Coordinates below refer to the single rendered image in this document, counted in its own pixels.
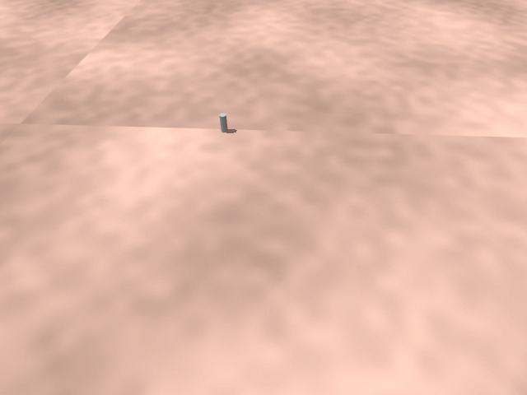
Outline can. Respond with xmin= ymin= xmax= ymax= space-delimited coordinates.
xmin=219 ymin=113 xmax=228 ymax=132

